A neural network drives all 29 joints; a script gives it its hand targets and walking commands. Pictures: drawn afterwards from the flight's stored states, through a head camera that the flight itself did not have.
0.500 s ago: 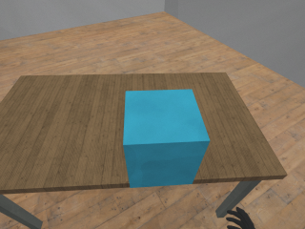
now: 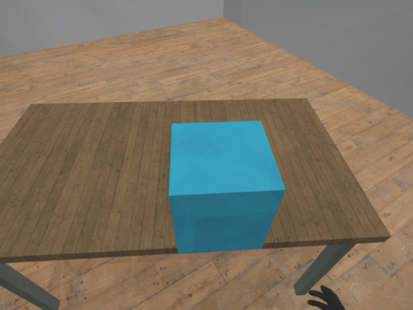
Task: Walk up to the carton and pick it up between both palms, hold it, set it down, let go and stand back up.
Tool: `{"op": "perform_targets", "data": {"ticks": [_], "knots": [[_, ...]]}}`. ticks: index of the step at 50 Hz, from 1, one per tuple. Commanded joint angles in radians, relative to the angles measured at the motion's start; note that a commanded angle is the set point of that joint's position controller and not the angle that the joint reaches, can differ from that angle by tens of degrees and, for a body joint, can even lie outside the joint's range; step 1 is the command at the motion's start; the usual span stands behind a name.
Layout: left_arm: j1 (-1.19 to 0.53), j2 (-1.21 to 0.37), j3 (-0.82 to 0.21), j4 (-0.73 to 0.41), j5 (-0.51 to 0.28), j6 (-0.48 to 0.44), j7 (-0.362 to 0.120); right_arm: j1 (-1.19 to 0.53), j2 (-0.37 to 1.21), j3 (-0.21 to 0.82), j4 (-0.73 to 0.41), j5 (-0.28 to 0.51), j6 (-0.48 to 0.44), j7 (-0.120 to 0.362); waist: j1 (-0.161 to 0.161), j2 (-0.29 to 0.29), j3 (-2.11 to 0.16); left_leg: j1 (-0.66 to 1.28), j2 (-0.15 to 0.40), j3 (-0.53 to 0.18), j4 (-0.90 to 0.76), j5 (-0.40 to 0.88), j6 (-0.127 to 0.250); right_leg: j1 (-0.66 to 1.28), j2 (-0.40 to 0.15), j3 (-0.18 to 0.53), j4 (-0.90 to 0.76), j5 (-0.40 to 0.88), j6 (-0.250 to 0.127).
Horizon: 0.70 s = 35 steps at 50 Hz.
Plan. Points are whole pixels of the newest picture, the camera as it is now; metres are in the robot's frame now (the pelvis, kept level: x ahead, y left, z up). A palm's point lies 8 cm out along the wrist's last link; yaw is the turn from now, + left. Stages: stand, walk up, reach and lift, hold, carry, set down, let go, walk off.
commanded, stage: stand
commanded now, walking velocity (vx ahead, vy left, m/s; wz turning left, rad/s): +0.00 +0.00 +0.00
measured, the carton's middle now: (218, 188) +0.41 +0.00 -0.01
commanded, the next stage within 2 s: none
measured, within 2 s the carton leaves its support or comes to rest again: neither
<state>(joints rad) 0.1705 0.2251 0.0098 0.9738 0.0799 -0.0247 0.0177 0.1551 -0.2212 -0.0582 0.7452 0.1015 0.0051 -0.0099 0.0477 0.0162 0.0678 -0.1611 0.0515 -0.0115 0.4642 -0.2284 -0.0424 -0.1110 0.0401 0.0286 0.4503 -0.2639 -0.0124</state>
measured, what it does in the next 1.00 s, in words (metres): stands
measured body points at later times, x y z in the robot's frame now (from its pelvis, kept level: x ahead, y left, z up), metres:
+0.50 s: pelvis +0.00 +0.00 +0.00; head -0.01 +0.00 +0.45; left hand +0.07 +0.26 -0.14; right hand +0.15 -0.24 -0.11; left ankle +0.02 +0.15 -0.74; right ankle -0.01 -0.11 -0.74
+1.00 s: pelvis -0.01 +0.00 +0.00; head -0.02 +0.00 +0.45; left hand +0.06 +0.26 -0.14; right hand +0.14 -0.24 -0.11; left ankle +0.02 +0.15 -0.74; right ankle -0.01 -0.11 -0.74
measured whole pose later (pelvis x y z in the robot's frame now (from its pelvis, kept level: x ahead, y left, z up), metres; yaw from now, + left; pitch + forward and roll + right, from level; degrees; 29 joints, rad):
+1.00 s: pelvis -0.01 +0.00 +0.00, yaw +0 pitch -5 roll -1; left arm 0.17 0.23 0.01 1.03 0.08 -0.03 0.01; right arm 0.16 -0.23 -0.06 0.80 0.10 0.01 -0.01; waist 0.05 0.02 0.07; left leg -0.16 0.05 -0.01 0.46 -0.22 -0.04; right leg -0.10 0.04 0.03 0.43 -0.24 -0.01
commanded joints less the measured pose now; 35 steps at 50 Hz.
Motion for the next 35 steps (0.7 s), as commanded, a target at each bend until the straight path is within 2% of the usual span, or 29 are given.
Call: {"op": "perform_targets", "data": {"ticks": [1,3,4,6,7,8,9,12,13,14,15,16,23,25,27,28,29,32,35], "knots": [[-0.065,0.282,0.070,-0.072,-0.065,-0.036,-0.011,-0.020,-0.283,-0.049,0.001,-0.138,-0.038,-0.004,-0.040,0.003,-0.123,0.067,0.070,-0.067,-0.073,0.186,0.077,-0.047,-0.133,0.087,-0.133,0.191,-0.011],[-0.071,0.300,0.074,-0.071,-0.066,-0.038,-0.010,-0.014,-0.259,-0.045,0.000,-0.137,-0.034,-0.007,-0.052,-0.013,-0.122,0.090,0.072,-0.064,-0.077,0.172,0.075,-0.065,-0.133,0.095,-0.135,0.202,-0.011],[-0.064,0.291,0.073,-0.072,-0.068,-0.036,-0.012,-0.019,-0.268,-0.048,-0.003,-0.135,-0.038,-0.004,-0.043,0.018,-0.109,0.071,0.070,-0.065,-0.067,0.177,0.079,-0.060,-0.131,0.092,-0.138,0.215,-0.010],[-0.069,0.294,0.072,-0.061,-0.065,-0.038,-0.012,-0.014,-0.259,-0.044,0.002,-0.136,-0.038,-0.003,-0.055,-0.005,-0.126,0.088,0.067,-0.065,-0.076,0.159,0.077,-0.069,-0.130,0.093,-0.138,0.170,-0.009],[-0.072,0.281,0.069,-0.061,-0.068,-0.038,-0.016,-0.019,-0.278,-0.047,0.005,-0.138,-0.039,-0.004,-0.054,0.011,-0.123,0.085,0.072,-0.066,-0.078,0.158,0.077,-0.061,-0.130,0.093,-0.140,0.178,-0.012],[-0.085,0.279,0.066,-0.065,-0.069,-0.036,-0.015,-0.034,-0.275,-0.047,0.001,-0.139,-0.042,-0.007,-0.048,-0.020,-0.133,0.094,0.077,-0.077,-0.081,0.166,0.079,-0.063,-0.126,0.084,-0.138,0.164,-0.014],[-0.078,0.276,0.067,-0.066,-0.068,-0.037,-0.016,-0.037,-0.278,-0.048,0.002,-0.138,-0.039,-0.003,-0.042,-0.006,-0.123,0.080,0.073,-0.064,-0.075,0.181,0.076,-0.061,-0.127,0.082,-0.138,0.183,-0.010],[-0.063,0.287,0.069,-0.053,-0.070,-0.038,-0.014,-0.021,-0.268,-0.049,0.012,-0.135,-0.037,-0.002,-0.051,0.012,-0.125,0.082,0.071,-0.064,-0.078,0.180,0.075,-0.048,-0.140,0.095,-0.143,0.205,-0.012],[-0.069,0.283,0.066,-0.052,-0.069,-0.040,-0.014,-0.036,-0.273,-0.047,0.008,-0.139,-0.034,-0.004,-0.042,-0.011,-0.119,0.080,0.072,-0.061,-0.076,0.185,0.073,-0.047,-0.140,0.090,-0.141,0.206,-0.013],[-0.056,0.282,0.065,-0.051,-0.068,-0.039,-0.012,-0.025,-0.271,-0.046,0.015,-0.135,-0.036,-0.003,-0.048,0.005,-0.136,0.087,0.071,-0.063,-0.072,0.186,0.075,-0.047,-0.136,0.089,-0.141,0.215,-0.011],[-0.055,0.291,0.069,-0.049,-0.068,-0.036,-0.012,-0.008,-0.280,-0.049,0.017,-0.138,-0.038,-0.005,-0.049,-0.013,-0.128,0.081,0.070,-0.061,-0.080,0.173,0.077,-0.041,-0.136,0.094,-0.143,0.203,-0.011],[-0.062,0.292,0.070,-0.047,-0.072,-0.035,-0.012,-0.011,-0.280,-0.047,0.020,-0.141,-0.037,-0.006,-0.045,0.005,-0.111,0.064,0.068,-0.062,-0.090,0.158,0.076,-0.043,-0.137,0.093,-0.133,0.198,-0.012],[-0.056,0.285,0.066,-0.032,-0.070,-0.035,-0.014,-0.034,-0.273,-0.046,0.020,-0.145,-0.043,-0.007,-0.040,-0.003,-0.124,0.072,0.078,-0.069,-0.094,0.173,0.082,-0.029,-0.133,0.084,-0.138,0.209,-0.009],[-0.068,0.286,0.072,-0.039,-0.074,-0.033,-0.015,-0.026,-0.285,-0.047,0.030,-0.141,-0.040,-0.006,-0.042,-0.004,-0.127,0.083,0.074,-0.064,-0.095,0.187,0.076,-0.042,-0.136,0.088,-0.137,0.192,-0.011],[-0.063,0.276,0.067,-0.036,-0.076,-0.032,-0.015,-0.034,-0.280,-0.045,0.027,-0.144,-0.045,-0.008,-0.040,0.023,-0.109,0.060,0.078,-0.075,-0.107,0.167,0.078,-0.040,-0.134,0.087,-0.137,0.188,-0.011],[-0.063,0.293,0.074,-0.030,-0.071,-0.031,-0.014,-0.034,-0.287,-0.049,0.028,-0.139,-0.042,-0.006,-0.036,0.010,-0.113,0.075,0.078,-0.071,-0.103,0.170,0.073,-0.050,-0.134,0.085,-0.139,0.175,-0.013],[-0.065,0.294,0.071,-0.033,-0.068,-0.034,-0.016,-0.020,-0.294,-0.052,0.033,-0.135,-0.040,-0.009,-0.046,-0.005,-0.111,0.074,0.078,-0.069,-0.102,0.148,0.075,-0.053,-0.132,0.089,-0.144,0.158,-0.013],[-0.067,0.287,0.070,-0.026,-0.071,-0.033,-0.016,-0.034,-0.277,-0.044,0.034,-0.141,-0.046,-0.005,-0.042,0.013,-0.099,0.060,0.069,-0.068,-0.109,0.121,0.073,-0.057,-0.133,0.097,-0.158,0.125,-0.014],[-0.080,0.297,0.073,-0.023,-0.075,-0.030,-0.016,-0.030,-0.276,-0.043,0.039,-0.139,-0.044,-0.004,-0.051,-0.011,-0.095,0.077,0.077,-0.068,-0.108,0.116,0.073,-0.084,-0.133,0.098,-0.164,0.112,-0.014]]}}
